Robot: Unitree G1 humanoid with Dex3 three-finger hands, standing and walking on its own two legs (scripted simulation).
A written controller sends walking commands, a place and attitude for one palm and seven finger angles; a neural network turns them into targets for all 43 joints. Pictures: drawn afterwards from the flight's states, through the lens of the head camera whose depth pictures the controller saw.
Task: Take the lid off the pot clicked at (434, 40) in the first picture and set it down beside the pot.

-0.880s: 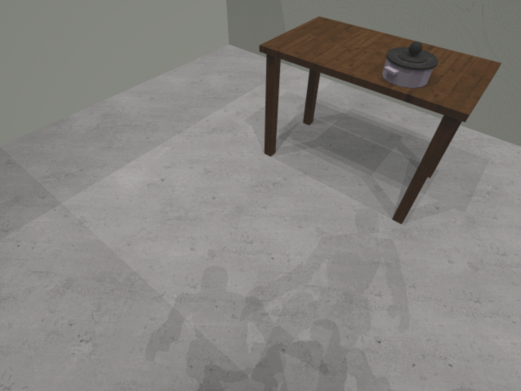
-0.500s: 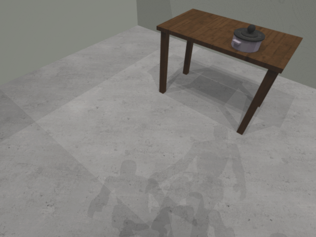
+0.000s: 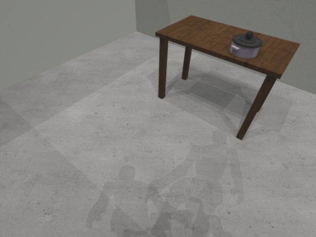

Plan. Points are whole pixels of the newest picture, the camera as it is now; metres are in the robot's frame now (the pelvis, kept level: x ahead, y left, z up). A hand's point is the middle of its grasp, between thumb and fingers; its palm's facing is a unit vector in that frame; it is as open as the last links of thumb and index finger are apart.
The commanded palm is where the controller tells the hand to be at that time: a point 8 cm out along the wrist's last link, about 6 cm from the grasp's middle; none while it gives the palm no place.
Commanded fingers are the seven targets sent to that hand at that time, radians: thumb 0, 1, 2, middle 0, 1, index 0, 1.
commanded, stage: walk to a spot facing it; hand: left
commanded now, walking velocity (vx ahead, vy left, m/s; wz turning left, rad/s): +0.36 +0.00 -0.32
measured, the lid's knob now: (249, 34) +1.29 -0.49 +0.00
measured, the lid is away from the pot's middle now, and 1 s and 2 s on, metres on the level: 0.00 0.00 0.00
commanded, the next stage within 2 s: turn to face it in 1.18 s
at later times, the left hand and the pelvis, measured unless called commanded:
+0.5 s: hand out of the picture +0.03 +0.16 -0.17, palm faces -0.01 -0.99 -0.14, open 7.4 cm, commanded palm none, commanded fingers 0.00 0.90 0.90 -0.20 -0.30 -0.20 -0.30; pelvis +0.17 +0.00 -0.02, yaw -7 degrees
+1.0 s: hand (138, 137) +0.54 +0.12 -0.16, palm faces -0.34 -0.92 -0.20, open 7.4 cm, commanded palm none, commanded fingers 0.00 0.90 0.90 -0.20 -0.30 -0.20 -0.30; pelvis +0.38 -0.02 -0.01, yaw -20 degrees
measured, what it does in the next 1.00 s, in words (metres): walks ahead, turning right: left foot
